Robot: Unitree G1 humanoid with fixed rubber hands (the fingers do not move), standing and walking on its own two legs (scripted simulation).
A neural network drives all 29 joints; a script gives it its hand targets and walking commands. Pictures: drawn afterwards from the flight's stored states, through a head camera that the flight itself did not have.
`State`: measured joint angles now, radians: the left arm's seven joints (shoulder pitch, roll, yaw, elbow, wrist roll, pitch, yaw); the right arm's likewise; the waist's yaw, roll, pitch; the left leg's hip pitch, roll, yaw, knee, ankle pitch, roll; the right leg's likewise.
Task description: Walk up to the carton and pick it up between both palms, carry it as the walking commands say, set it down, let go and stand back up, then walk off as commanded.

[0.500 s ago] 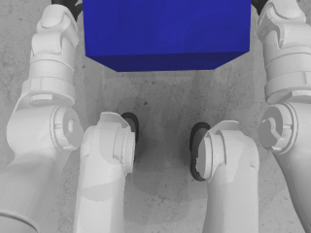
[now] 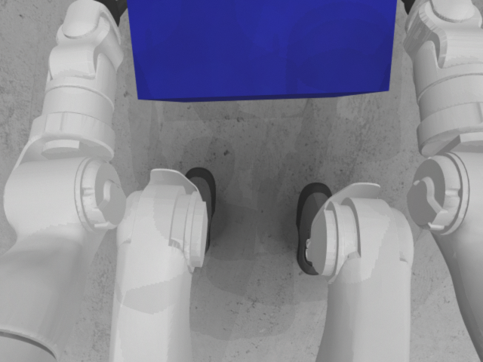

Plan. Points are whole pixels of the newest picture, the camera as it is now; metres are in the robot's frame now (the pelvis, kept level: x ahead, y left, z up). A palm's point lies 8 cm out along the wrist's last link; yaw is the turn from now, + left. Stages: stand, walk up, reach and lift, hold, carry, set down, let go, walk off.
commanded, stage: set down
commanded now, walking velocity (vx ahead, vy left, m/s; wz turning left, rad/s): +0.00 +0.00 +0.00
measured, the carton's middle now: (257, 8) +0.55 +0.03 -0.25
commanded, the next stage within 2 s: none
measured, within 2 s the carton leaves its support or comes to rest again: neither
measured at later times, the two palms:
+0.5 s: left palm (94, 13) +0.51 +0.24 -0.19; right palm out of the picture +0.55 -0.18 -0.19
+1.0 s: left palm out of the picture +0.53 +0.26 -0.11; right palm out of the picture +0.57 -0.20 -0.11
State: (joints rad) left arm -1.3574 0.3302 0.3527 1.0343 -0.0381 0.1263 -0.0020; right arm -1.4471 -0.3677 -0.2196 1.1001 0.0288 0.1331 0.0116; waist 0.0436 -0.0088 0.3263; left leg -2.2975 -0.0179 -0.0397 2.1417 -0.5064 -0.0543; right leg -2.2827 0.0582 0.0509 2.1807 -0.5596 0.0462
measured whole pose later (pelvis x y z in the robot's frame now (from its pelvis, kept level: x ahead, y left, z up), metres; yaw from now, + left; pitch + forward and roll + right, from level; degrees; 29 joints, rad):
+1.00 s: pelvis +0.02 +0.00 +0.02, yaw +0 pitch +41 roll +0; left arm -1.21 0.42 0.23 0.90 -0.21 0.10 0.06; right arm -1.29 -0.46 -0.12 0.94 0.18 0.13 -0.03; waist 0.05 -0.01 0.22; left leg -2.25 0.01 -0.03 2.10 -0.55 -0.03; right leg -2.22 0.02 0.03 2.12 -0.61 0.03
